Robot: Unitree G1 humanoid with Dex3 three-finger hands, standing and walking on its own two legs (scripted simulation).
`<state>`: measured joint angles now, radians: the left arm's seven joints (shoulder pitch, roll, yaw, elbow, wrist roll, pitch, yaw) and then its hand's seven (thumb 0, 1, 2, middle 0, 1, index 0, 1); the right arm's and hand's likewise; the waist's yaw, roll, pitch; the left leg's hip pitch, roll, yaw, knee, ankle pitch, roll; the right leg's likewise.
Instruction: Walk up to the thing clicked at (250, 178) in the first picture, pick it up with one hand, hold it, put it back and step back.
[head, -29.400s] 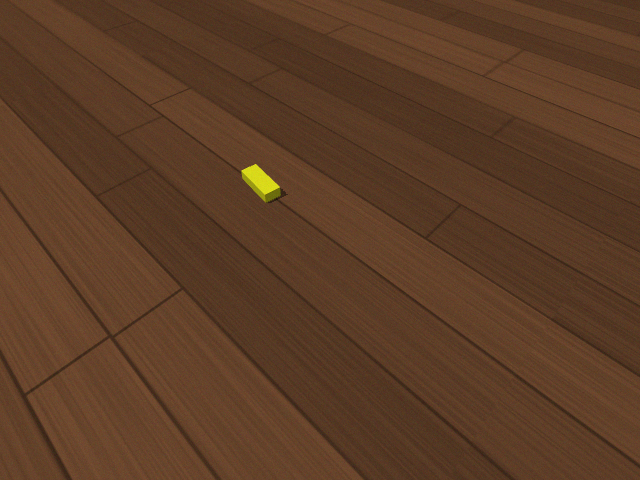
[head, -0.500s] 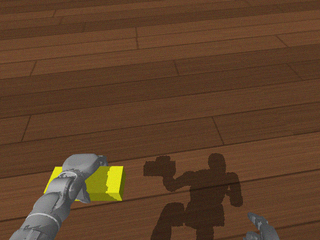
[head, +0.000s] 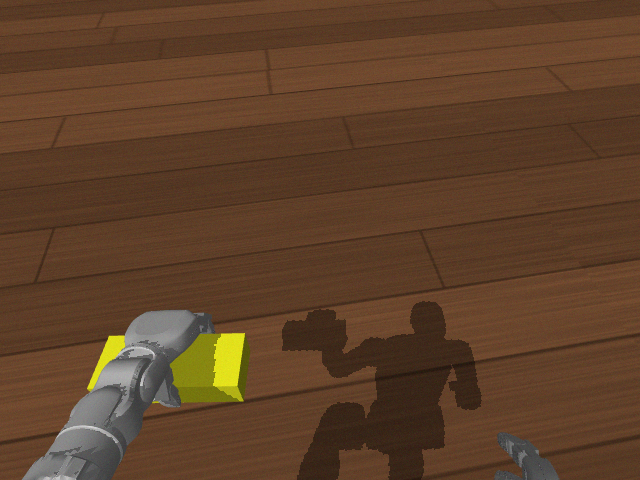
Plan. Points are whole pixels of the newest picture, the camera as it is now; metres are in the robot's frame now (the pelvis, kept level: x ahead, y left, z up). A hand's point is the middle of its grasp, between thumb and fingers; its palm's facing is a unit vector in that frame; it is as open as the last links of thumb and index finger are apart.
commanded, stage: crouch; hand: left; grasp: from above
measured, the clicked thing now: (175, 368) +0.29 +0.23 -0.09
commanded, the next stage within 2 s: lower in 1.82 s
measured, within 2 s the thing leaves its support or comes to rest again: neither
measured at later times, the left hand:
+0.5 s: hand (205, 380) +0.34 +0.23 -0.27, palm faces -0.43 +0.06 -0.90, open 10.8 cm
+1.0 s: hand (228, 395) +0.38 +0.24 -0.49, palm faces -0.48 +0.00 -0.88, open 10.8 cm
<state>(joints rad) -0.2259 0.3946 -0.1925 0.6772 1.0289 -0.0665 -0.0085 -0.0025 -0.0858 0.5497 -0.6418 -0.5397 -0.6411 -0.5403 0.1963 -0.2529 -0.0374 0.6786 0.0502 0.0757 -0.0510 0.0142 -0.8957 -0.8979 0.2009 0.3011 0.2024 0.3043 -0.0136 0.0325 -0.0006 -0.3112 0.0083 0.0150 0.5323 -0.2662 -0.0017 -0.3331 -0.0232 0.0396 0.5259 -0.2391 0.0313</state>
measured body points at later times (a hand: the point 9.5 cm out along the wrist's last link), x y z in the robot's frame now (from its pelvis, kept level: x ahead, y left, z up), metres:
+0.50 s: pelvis -0.05 +0.00 -0.15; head +0.10 +0.02 +0.28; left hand +0.35 +0.23 -0.22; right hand +0.01 -0.29 -0.27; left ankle +0.00 +0.12 -0.73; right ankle +0.02 -0.14 -0.73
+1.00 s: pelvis -0.07 +0.00 -0.31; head +0.17 +0.05 +0.07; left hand +0.40 +0.24 -0.43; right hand -0.02 -0.27 -0.43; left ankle +0.00 +0.12 -0.73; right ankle +0.02 -0.14 -0.73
